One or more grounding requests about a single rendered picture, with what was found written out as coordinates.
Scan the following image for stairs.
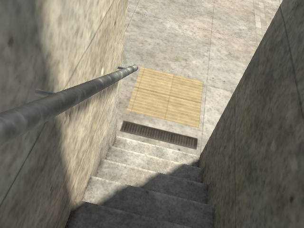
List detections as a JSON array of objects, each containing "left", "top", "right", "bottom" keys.
[{"left": 65, "top": 136, "right": 215, "bottom": 228}]

